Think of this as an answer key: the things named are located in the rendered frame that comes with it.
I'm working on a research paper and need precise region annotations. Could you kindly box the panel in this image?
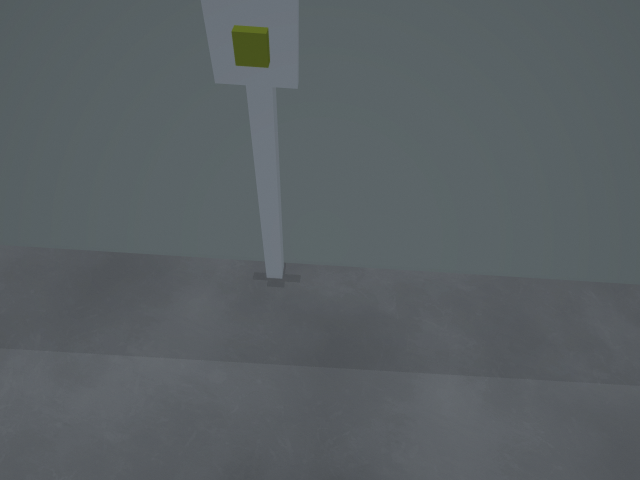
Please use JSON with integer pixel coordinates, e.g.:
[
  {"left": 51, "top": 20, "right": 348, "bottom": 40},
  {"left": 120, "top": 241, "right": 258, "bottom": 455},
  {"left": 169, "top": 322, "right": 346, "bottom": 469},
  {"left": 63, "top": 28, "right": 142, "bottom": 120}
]
[{"left": 201, "top": 0, "right": 299, "bottom": 279}]

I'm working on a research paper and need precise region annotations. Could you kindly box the button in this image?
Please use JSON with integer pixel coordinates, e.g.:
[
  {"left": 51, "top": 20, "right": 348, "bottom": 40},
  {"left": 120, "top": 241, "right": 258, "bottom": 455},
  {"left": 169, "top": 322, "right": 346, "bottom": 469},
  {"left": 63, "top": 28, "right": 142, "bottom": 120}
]
[{"left": 231, "top": 25, "right": 270, "bottom": 68}]

